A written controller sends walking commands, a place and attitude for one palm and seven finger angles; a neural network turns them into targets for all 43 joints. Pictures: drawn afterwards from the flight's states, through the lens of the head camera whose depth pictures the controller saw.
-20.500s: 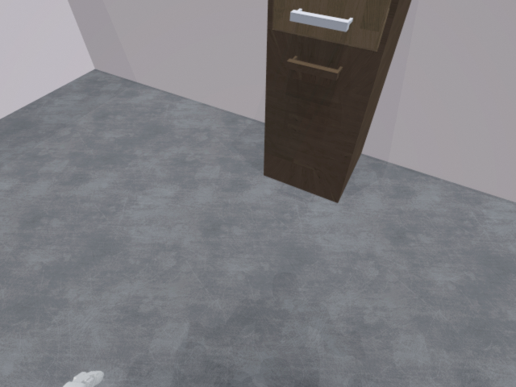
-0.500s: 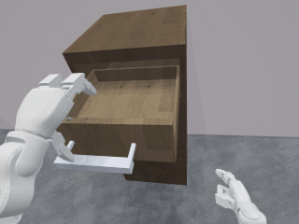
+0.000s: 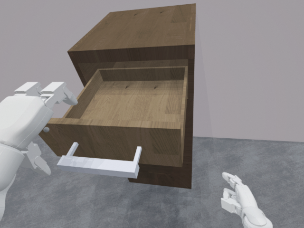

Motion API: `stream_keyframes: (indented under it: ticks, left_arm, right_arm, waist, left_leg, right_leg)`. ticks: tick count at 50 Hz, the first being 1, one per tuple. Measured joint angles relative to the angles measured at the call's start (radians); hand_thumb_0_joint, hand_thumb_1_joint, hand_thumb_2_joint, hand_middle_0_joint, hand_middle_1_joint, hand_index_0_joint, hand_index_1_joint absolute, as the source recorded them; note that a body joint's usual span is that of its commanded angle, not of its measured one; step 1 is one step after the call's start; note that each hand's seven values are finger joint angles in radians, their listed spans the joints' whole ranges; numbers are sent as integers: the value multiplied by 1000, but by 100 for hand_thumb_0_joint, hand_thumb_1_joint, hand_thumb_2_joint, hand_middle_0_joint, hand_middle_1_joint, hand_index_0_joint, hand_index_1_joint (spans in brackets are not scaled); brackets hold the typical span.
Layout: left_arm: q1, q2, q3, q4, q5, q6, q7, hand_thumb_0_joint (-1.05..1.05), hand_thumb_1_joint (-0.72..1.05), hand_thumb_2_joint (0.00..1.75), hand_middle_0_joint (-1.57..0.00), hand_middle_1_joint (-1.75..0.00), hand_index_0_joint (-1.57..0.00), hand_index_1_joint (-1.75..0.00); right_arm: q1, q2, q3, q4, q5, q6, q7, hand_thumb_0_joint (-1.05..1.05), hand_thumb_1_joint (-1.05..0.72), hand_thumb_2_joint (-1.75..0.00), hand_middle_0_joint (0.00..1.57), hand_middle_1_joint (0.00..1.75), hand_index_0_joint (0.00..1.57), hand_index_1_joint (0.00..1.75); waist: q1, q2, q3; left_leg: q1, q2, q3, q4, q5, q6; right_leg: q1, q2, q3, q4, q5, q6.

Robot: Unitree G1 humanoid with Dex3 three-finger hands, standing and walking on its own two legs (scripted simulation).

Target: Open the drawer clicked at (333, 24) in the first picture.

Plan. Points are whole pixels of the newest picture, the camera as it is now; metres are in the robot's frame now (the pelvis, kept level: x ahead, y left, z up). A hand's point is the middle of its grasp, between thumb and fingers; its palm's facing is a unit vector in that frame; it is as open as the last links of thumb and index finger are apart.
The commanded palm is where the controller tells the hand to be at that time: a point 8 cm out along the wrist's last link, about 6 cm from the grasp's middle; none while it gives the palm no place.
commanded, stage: draw the hand back to the body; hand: left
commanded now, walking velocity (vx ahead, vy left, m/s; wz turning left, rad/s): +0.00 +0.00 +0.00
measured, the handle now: (101, 157) +0.25 +0.17 +0.10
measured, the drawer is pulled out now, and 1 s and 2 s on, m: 0.29 0.29 0.29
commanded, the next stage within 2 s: step back with the hand held close in 1.02 s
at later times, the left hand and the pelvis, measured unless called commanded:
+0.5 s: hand (40, 111) +0.22 +0.21 +0.29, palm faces +0.41 -0.83 -0.38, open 11.5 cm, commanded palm +0.17 +0.27 +0.29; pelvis +0.03 +0.01 +0.01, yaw -2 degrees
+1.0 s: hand (24, 113) +0.21 +0.24 +0.29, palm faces +0.51 -0.78 -0.37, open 7.6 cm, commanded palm +0.16 +0.29 +0.29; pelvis +0.03 +0.01 +0.01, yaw -1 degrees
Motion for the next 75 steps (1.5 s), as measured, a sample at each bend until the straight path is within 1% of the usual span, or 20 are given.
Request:
stream_keyframes:
  ticks: [2, 3, 4, 5, 6, 7, 9, 12, 15, 17, 20, 24, 29, 34, 42, 47, 58, 64, 70, 75]
  left_arm:
    - [27, 5, 28, -14, -19, -5, -4, 0, -49, 30, -32, -120, -33, -120]
    - [35, -21, 59, -16, -160, -32, 13, 0, -49, 30, -32, -120, -33, -120]
    - [49, -64, 92, -16, -303, -83, 50, 0, -49, 30, -32, -120, -33, -119]
    - [69, -110, 119, -23, -419, -136, 90, 0, -48, 31, -32, -119, -33, -119]
    - [87, -153, 139, -36, -507, -182, 126, 0, -47, 31, -32, -119, -33, -118]
    - [96, -194, 149, -50, -570, -224, 156, 0, -46, 32, -32, -118, -33, -118]
    - [91, -263, 160, -66, -647, -291, 207, 0, -43, 33, -32, -116, -32, -116]
    - [47, -330, 177, -53, -695, -351, 263, 0, -37, 36, -31, -111, -32, -111]
    - [11, -368, 191, -16, -713, -372, 297, 0, -29, 39, -30, -106, -31, -106]
    - [14, -376, 196, -3, -718, -372, 308, 0, -23, 42, -29, -102, -30, -102]
    - [57, -371, 194, -17, -719, -368, 311, 0, -13, 46, -28, -96, -29, -96]
    - [122, -337, 199, -54, -719, -371, 303, 0, 0, 52, -27, -87, -28, -87]
    - [140, -300, 238, -49, -725, -380, 300, 0, 17, 59, -26, -76, -27, -76]
    - [125, -304, 269, -6, -733, -372, 304, 0, 34, 67, -25, -65, -26, -65]
    - [130, -338, 255, 0, -732, -345, 310, 1, 62, 79, -23, -47, -24, -47]
    - [129, -337, 249, -14, -730, -343, 311, 1, 77, 85, -22, -38, -23, -38]
    - [110, -322, 269, 12, -730, -341, 305, 1, 87, 89, -21, -31, -22, -31]
    - [95, -264, 329, 11, -704, -393, 303, 1, 88, 90, -21, -30, -22, -30]
    - [198, -227, 342, -37, -700, -395, 305, 1, 89, 90, -21, -30, -22, -30]
    - [268, -181, 374, -102, -701, -408, 315, 1, 88, 90, -21, -30, -22, -30]
  right_arm:
    - [2, -2, 1, -4, 2, -7, -2, 1, -91, -90, 20, 30, 20, 30]
    - [7, 0, -4, -8, 0, -23, -8, 1, -91, -90, 20, 30, 20, 30]
    - [12, 7, -6, -7, -6, -52, -19, 1, -91, -90, 20, 30, 20, 30]
    - [18, 18, -6, -3, -11, -82, -30, 1, -91, -90, 20, 30, 20, 30]
    - [26, 31, -5, 4, -14, -110, -40, 1, -91, -90, 20, 30, 20, 30]
    - [39, 44, -5, 11, -17, -134, -49, 1, -91, -90, 20, 30, 20, 30]
    - [70, 64, -4, 28, -23, -169, -65, 1, -91, -90, 20, 30, 20, 30]
    - [112, 80, -4, 61, -31, -197, -79, 1, -91, -90, 20, 30, 20, 30]
    - [139, 80, -9, 89, -37, -205, -81, 1, -91, -90, 20, 30, 20, 30]
    - [148, 75, -15, 103, -42, -207, -79, 1, -91, -90, 20, 30, 20, 30]
    - [154, 65, -26, 108, -45, -207, -74, 2, -91, -90, 20, 30, 20, 30]
    - [149, 56, -44, 101, -43, -203, -70, 2, -91, -90, 20, 30, 20, 30]
    - [131, 54, -55, 91, -32, -190, -68, 2, -91, -90, 20, 30, 20, 30]
    - [109, 63, -52, 84, -26, -172, -65, 1, -91, -90, 20, 30, 20, 30]
    - [96, 73, -40, 78, -31, -171, -63, 1, -91, -90, 20, 30, 20, 30]
    - [95, 73, -39, 78, -34, -171, -63, 1, -91, -90, 20, 30, 20, 30]
    - [108, 64, -44, 70, -27, -155, -61, 1, -91, -90, 20, 30, 20, 30]
    - [119, 48, -51, 40, -21, -129, -60, 1, -91, -90, 20, 30, 20, 30]
    - [128, 42, -74, 19, -12, -105, -63, 1, -91, -90, 20, 30, 20, 30]
    - [156, 51, -84, 14, -14, -109, -72, 1, -91, -90, 20, 30, 20, 30]
  waist:
    - [-2, 2, -1]
    - [-6, 6, 8]
    - [-13, 6, 20]
    - [-21, 0, 30]
    - [-28, -11, 39]
    - [-33, -24, 45]
    - [-38, -53, 53]
    - [-41, -87, 60]
    - [-49, -103, 64]
    - [-57, -106, 65]
    - [-70, -106, 61]
    - [-78, -97, 53]
    - [-70, -84, 45]
    - [-59, -76, 38]
    - [-43, -79, 32]
    - [-40, -81, 28]
    - [-53, -79, 28]
    - [-90, -80, 26]
    - [-131, -98, 36]
    - [-141, -129, 38]
  left_leg:
    - [-3, 1, 1, 3, -2, 1]
    - [3, 2, -3, 5, -3, 2]
    - [10, 5, -5, 4, -4, 3]
    - [17, 8, -5, 1, -5, 3]
    - [26, 11, -3, -4, -5, 2]
    - [34, 14, -2, -9, -5, 1]
    - [52, 17, 0, -21, -5, -1]
    - [79, 20, 2, -34, -8, -3]
    - [100, 19, 7, -47, -10, -2]
    - [109, 18, 13, -53, -12, 1]
    - [114, 16, 23, -58, -17, 5]
    - [112, 14, 32, -55, -26, 9]
    - [104, 10, 32, -52, -30, 13]
    - [97, 4, 26, -55, -27, 15]
    - [94, 4, 15, -52, -28, 13]
    - [97, 4, 10, -50, -30, 10]
    - [87, 14, 6, -46, -24, 3]
    - [-2, 26, -11, 1, -23, 3]
    - [-58, 19, 7, 14, -5, 14]
    - [-97, 12, 14, 23, 13, 25]
  right_leg:
    - [0, 1, 1, -3, 1, 2]
    - [11, 3, -3, -11, 4, 2]
    - [23, 6, -4, -22, 8, 1]
    - [33, 9, -4, -33, 13, 1]
    - [43, 13, -2, -43, 17, 0]
    - [52, 16, 0, -53, 21, -1]
    - [72, 19, 3, -69, 25, -2]
    - [101, 23, 6, -90, 27, -4]
    - [121, 22, 11, -105, 28, -3]
    - [128, 21, 17, -111, 28, 0]
    - [129, 19, 27, -114, 26, 4]
    - [126, 17, 36, -114, 22, 10]
    - [119, 12, 36, -113, 18, 14]
    - [113, 7, 29, -112, 16, 16]
    - [117, 7, 18, -114, 13, 14]
    - [122, 8, 14, -114, 11, 11]
    - [115, 18, 9, -114, 18, 4]
    - [47, 30, -7, -107, 36, 5]
    - [-25, 20, 8, -69, 46, 16]
    - [-73, 10, 13, -41, 56, 25]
